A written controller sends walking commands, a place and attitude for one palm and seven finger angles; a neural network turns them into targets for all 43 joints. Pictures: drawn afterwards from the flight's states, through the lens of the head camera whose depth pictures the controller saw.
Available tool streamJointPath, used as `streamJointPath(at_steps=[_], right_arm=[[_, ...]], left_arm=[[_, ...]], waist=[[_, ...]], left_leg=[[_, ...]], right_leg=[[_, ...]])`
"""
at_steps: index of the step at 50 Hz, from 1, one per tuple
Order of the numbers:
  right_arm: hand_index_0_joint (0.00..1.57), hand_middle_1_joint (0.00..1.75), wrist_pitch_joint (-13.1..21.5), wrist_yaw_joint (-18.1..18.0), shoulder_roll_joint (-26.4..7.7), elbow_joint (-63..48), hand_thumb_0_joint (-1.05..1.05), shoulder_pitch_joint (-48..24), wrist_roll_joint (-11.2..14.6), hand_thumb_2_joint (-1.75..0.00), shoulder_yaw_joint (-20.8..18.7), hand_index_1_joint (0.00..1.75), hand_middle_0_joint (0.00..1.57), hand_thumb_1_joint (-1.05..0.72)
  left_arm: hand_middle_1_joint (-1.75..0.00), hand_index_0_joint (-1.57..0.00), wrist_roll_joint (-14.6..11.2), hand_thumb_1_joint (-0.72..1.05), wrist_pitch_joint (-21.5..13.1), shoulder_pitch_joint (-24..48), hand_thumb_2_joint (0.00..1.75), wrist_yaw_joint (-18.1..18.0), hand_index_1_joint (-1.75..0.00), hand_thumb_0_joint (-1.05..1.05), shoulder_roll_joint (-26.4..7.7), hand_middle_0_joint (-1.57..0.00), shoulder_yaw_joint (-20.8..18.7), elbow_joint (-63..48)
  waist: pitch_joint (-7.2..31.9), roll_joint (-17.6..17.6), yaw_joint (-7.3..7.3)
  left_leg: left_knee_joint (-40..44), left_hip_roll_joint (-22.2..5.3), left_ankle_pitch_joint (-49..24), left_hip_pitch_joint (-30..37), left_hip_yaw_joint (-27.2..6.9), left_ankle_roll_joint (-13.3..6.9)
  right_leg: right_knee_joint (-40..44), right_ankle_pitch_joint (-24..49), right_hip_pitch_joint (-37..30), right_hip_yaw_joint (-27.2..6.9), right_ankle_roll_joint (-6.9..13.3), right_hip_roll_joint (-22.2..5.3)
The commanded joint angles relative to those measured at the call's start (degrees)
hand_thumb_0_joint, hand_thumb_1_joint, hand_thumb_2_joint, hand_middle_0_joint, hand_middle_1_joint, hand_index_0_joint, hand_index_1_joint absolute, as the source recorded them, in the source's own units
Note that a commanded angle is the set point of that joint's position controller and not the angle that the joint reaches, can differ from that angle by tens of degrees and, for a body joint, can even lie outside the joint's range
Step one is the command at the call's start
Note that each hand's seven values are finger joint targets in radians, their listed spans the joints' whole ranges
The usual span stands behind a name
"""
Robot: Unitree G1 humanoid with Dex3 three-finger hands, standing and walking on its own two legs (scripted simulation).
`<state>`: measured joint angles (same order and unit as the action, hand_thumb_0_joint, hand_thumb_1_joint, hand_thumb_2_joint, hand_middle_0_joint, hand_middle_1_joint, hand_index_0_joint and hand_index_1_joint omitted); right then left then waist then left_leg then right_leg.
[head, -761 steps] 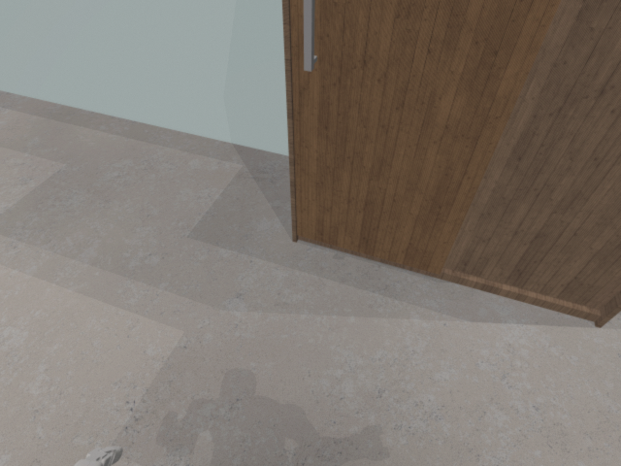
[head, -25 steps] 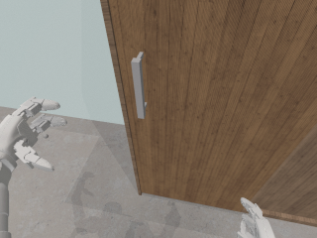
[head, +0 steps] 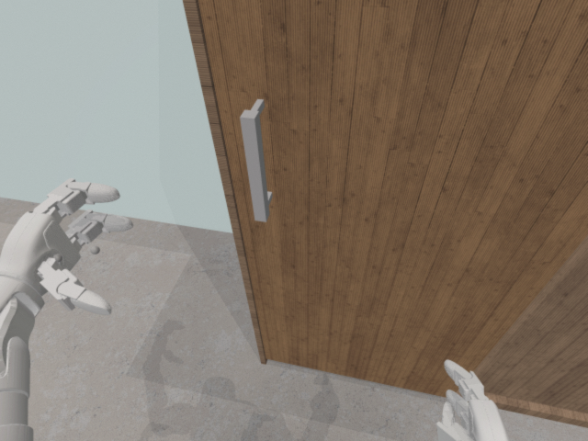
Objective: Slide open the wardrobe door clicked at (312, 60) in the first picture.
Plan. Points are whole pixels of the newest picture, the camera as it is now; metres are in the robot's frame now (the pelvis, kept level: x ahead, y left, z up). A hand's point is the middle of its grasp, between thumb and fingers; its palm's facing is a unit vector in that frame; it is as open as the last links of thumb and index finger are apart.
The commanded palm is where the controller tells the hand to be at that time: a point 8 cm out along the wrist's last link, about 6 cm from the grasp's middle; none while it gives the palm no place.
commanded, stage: move the hooked fingers beside the handle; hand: left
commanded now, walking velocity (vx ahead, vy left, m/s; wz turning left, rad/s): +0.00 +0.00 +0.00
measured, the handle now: (260, 164) +0.49 +0.11 +0.13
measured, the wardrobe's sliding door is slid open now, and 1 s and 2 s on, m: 0.00 0.00 0.00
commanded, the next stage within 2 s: none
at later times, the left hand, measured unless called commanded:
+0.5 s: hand (146, 218) +0.34 +0.24 +0.15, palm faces -0.07 -1.00 -0.04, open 14.0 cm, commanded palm +0.32 +0.29 +0.15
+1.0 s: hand (184, 196) +0.39 +0.20 +0.15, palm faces -0.08 -1.00 -0.03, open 14.0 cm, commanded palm +0.37 +0.25 +0.15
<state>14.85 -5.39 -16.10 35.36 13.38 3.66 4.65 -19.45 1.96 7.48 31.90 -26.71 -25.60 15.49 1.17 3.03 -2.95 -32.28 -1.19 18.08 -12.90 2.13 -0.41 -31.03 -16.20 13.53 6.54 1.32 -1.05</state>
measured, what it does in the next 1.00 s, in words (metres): stands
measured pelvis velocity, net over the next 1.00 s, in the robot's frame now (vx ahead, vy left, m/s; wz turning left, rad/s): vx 0.00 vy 0.00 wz -0.02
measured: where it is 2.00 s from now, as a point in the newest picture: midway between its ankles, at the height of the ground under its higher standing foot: outside the picture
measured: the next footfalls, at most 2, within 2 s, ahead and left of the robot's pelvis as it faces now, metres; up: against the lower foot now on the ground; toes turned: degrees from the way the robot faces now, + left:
none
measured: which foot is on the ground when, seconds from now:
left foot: down 0.00-1.00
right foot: down 0.00-1.00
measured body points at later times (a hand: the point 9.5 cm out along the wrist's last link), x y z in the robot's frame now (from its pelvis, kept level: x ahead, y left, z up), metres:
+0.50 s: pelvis +0.00 +0.00 +0.00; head +0.00 -0.01 +0.45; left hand +0.34 +0.29 +0.15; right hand +0.14 -0.25 -0.09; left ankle -0.01 +0.11 -0.73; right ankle +0.01 -0.10 -0.73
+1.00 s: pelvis +0.00 +0.00 +0.00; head +0.01 -0.01 +0.45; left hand +0.39 +0.26 +0.15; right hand +0.14 -0.25 -0.09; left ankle -0.01 +0.11 -0.73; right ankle +0.01 -0.10 -0.73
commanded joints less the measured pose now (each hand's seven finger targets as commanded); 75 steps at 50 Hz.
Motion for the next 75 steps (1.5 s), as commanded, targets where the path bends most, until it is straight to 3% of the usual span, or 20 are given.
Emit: streamJointPath(at_steps=[1, 8, 12, 17, 19, 25, 28, 31, 34, 37, 39, 42, 44, 47, 49, 53, 56, 61, 68, 75], right_arm=[[0.20, 0.30, 3.00, -0.99, -7.39, -8.46, 0.00, -5.34, 0.16, -0.90, -2.80, 0.30, 0.20, -0.90], [0.20, 0.30, 3.00, -1.42, -7.07, -8.51, 0.00, -5.13, -0.02, -0.90, -2.83, 0.30, 0.20, -0.90], [0.20, 0.30, 2.22, -1.08, -7.72, -8.15, 0.00, -4.21, 0.08, -0.90, -3.04, 0.30, 0.20, -0.90], [0.20, 0.30, 2.16, -1.02, -7.41, -8.72, 0.00, -3.78, 0.19, -0.90, -3.16, 0.30, 0.20, -0.90], [0.20, 0.30, 1.93, -1.12, -7.82, -8.00, 0.00, -2.71, 0.06, -0.90, -3.39, 0.30, 0.20, -0.90], [0.20, 0.30, 1.24, -1.10, -8.32, -7.59, 0.00, -2.13, 0.06, -0.90, -3.63, 0.30, 0.20, -0.90], [0.20, 0.30, 1.35, -1.03, -7.70, -7.91, 0.00, -1.83, 0.11, -0.90, -3.79, 0.30, 0.20, -0.90], [0.20, 0.30, 1.27, -0.91, -7.87, -7.39, 0.00, -1.34, 0.12, -0.90, -3.87, 0.30, 0.20, -0.90], [0.20, 0.30, 0.74, -0.78, -8.38, -6.82, 0.00, -0.59, -0.04, -0.90, -4.04, 0.30, 0.20, -0.90], [0.20, 0.30, 0.44, -0.61, -7.73, -7.25, 0.00, -0.95, -0.01, -0.90, -4.01, 0.30, 0.20, -0.90], [0.20, 0.30, -0.02, -0.70, -7.97, -6.53, 0.00, -0.20, -0.04, -0.90, -4.03, 0.30, 0.20, -0.90], [0.20, 0.30, -0.23, -0.65, -7.60, -6.61, 0.00, -0.12, -0.25, -0.90, -4.14, 0.30, 0.20, -0.90], [0.20, 0.30, -0.55, -0.43, -7.66, -6.49, 0.00, 0.29, -0.29, -0.90, -4.12, 0.30, 0.20, -0.90], [0.20, 0.30, -1.05, -0.32, -7.35, -6.14, 0.00, 0.40, -0.09, -0.90, -4.09, 0.30, 0.20, -0.90], [0.20, 0.30, -1.50, -0.26, -7.92, -5.83, 0.00, 1.04, -0.24, -0.90, -4.30, 0.30, 0.20, -0.90], [0.20, 0.30, -2.18, -0.28, -7.60, -5.87, 0.00, 1.06, -0.13, -0.90, -4.17, 0.30, 0.20, -0.90], [0.20, 0.30, -2.62, -0.38, -7.96, -4.98, 0.00, 1.99, -0.23, -0.90, -4.17, 0.30, 0.20, -0.90], [0.20, 0.30, -3.07, 0.00, -7.83, -4.58, 0.00, 3.40, -0.52, -0.90, -4.47, 0.30, 0.20, -0.90], [0.20, 0.30, -4.40, 0.62, -8.36, -3.69, 0.00, 4.96, -0.45, -0.90, -4.68, 0.30, 0.20, -0.90], [0.20, 0.30, -5.19, 0.71, -8.62, -3.48, 0.00, 7.40, -0.89, -0.90, -4.93, 0.30, 0.20, -0.90]], left_arm=[[-1.20, -0.30, -0.56, -0.50, -3.37, 21.88, 0.30, -0.86, -1.20, 0.00, -15.52, -0.30, -3.11, -9.31], [-1.20, -0.30, 0.61, -0.50, -4.76, 25.72, 0.30, -2.69, -1.20, 0.00, -15.06, -0.30, -2.22, -8.12], [-1.20, -0.30, 0.98, -0.50, -3.74, 25.43, 0.30, -3.04, -1.20, 0.00, -16.46, -0.30, -3.46, -1.60], [-1.20, -0.30, 1.57, -0.50, -4.75, 30.88, 0.30, -3.68, -1.20, 0.00, -13.73, -0.30, 0.11, -3.69], [-1.20, -0.30, 1.52, -0.50, -4.91, 31.09, 0.30, -4.14, -1.20, 0.00, -13.97, -0.30, -0.06, -1.21], [-1.20, -0.30, 2.66, -0.50, -5.14, 34.96, 0.30, -5.57, -1.20, 0.00, -16.41, -0.30, -1.42, 0.77], [-1.20, -0.30, 2.72, -0.50, -6.15, 35.76, 0.30, -6.01, -1.20, 0.00, -13.50, -0.30, 0.73, -1.06], [-1.20, -0.30, 2.66, -0.50, -6.06, 35.95, 0.30, -6.48, -1.20, 0.00, -10.79, -0.30, 3.12, -0.01], [-1.20, -0.30, 3.32, -0.50, -5.03, 34.33, 0.30, -7.62, -1.20, 0.00, -12.46, -0.30, 1.43, 3.54], [-1.20, -0.30, 3.97, -0.50, -5.18, 37.43, 0.30, -8.83, -1.20, 0.00, -10.68, -0.30, 3.15, 1.39], [-1.20, -0.30, 4.34, -0.50, -5.50, 39.80, 0.30, -9.57, -1.20, 0.00, -11.06, -0.30, 3.39, 2.47], [-1.20, -0.30, 4.48, -0.50, -6.39, 41.30, 0.30, -10.36, -1.20, 0.00, -11.52, -0.30, 2.47, 1.08], [-1.20, -0.30, 4.67, -0.50, -6.55, 40.28, 0.30, -10.38, -1.20, 0.00, -10.67, -0.30, 3.32, 2.51], [-1.20, -0.30, 5.10, -0.50, -6.28, 42.67, 0.30, -10.56, -1.20, 0.00, -7.57, -0.30, 6.26, 4.21], [-1.20, -0.30, 5.11, -0.50, -6.01, 42.40, 0.30, -11.24, -1.20, 0.00, -9.60, -0.30, 4.36, 6.73], [-1.20, -0.30, 5.61, -0.50, -6.64, 46.46, 0.30, -11.47, -1.20, 0.00, -8.35, -0.30, 6.22, 7.52], [-1.20, -0.30, 5.86, -0.50, -7.37, 50.76, 0.30, -12.19, -1.20, 0.00, -8.50, -0.30, 6.74, 10.54], [-1.20, -0.30, 6.37, -0.50, -9.40, 52.53, 0.30, -12.61, -1.20, 0.00, -8.92, -0.30, 6.39, 11.82], [-1.20, -0.30, 6.95, -0.50, -9.61, 55.32, 0.30, -13.58, -1.20, 0.00, -8.10, -0.30, 7.06, 19.45], [-1.20, -0.30, 8.13, -0.50, -13.16, 60.30, 0.30, -14.67, -1.20, 0.00, -12.07, -0.30, 4.54, 22.07]], waist=[[7.73, 0.65, 1.91], [12.11, 2.84, 1.51], [9.54, -1.27, 1.50], [12.22, 2.39, 2.22], [11.49, -2.52, 2.63], [13.57, 0.08, 2.57], [15.24, 2.43, 2.67], [13.94, 0.04, 3.09], [12.56, -2.61, 2.55], [14.20, 0.34, 2.90], [13.95, -2.86, 3.67], [17.17, 0.50, 3.25], [16.54, -1.91, 3.36], [14.75, 0.94, 4.10], [14.59, -4.44, 4.11], [15.32, -0.28, 4.61], [14.83, -1.67, 5.56], [20.10, -0.89, 5.24], [15.18, -2.16, 6.37], [21.77, -2.01, 6.41]], left_leg=[[4.83, 0.92, -9.71, 2.23, -3.42, -1.47], [4.86, 1.01, -11.74, 3.88, -3.44, -1.40], [5.00, 0.80, -9.97, 0.19, -3.03, -1.48], [4.60, 0.81, -11.73, 2.60, -3.02, -1.36], [4.48, 0.39, -11.30, 1.79, -3.03, -1.59], [4.56, 0.64, -10.77, 0.71, -2.63, -1.60], [4.51, 0.62, -13.79, 3.03, -2.85, -1.34], [4.70, 0.33, -13.59, 2.71, -2.95, -1.42], [4.80, 0.17, -13.45, 1.16, -2.86, -1.47], [4.92, 0.32, -13.96, 2.34, -2.90, -1.22], [4.74, -0.01, -14.55, 2.14, -3.00, -1.41], [4.42, 0.32, -16.63, 3.77, -2.67, -1.22], [4.29, 0.02, -17.86, 3.31, -2.52, -1.34], [4.45, 0.18, -17.43, 3.23, -2.52, -1.04], [4.19, -0.04, -16.46, 2.11, -2.66, -1.47], [4.12, 0.41, -15.00, 1.78, -2.55, -1.21], [3.81, 0.35, -13.45, 1.35, -2.90, -1.41], [2.83, 0.53, -18.49, 2.91, -2.75, -1.38], [2.91, 0.42, -14.11, -1.18, -2.35, -1.44], [1.83, 0.58, -16.05, -0.69, -2.10, -1.67]], right_leg=[[4.67, 10.34, -0.39, -4.31, -0.10, 0.02], [3.89, 12.25, -2.19, -4.35, 0.32, -0.33], [4.19, 10.91, -1.36, -4.69, 0.00, -0.51], [3.39, 12.60, -1.21, -4.65, 0.40, -0.46], [3.75, 12.29, -0.85, -4.71, 0.17, -0.21], [3.61, 12.01, -1.98, -5.58, 0.27, -0.84], [2.81, 14.84, -1.98, -4.79, 0.57, -0.63], [2.86, 14.92, -0.88, -4.58, 0.44, -0.41], [2.99, 14.64, -0.84, -4.56, 0.43, -0.46], [2.65, 15.00, -0.84, -4.55, 0.55, -0.65], [2.76, 15.59, -1.00, -4.50, 0.47, -0.45], [2.35, 17.99, -2.34, -4.89, 0.59, -0.60], [2.19, 19.22, -2.62, -4.73, 0.53, -0.49], [2.24, 18.54, -0.80, -4.57, 0.61, -0.56], [2.42, 18.36, -1.06, -4.57, 0.44, -0.45], [2.13, 16.99, -0.53, -4.80, 0.66, -0.59], [2.26, 15.55, 0.92, -4.90, 0.63, -0.46], [1.02, 20.64, -1.72, -5.04, 0.71, -0.47], [1.29, 17.22, 1.86, -4.91, 0.55, -0.30], [0.01, 19.65, -0.76, -5.72, 0.52, 0.11]])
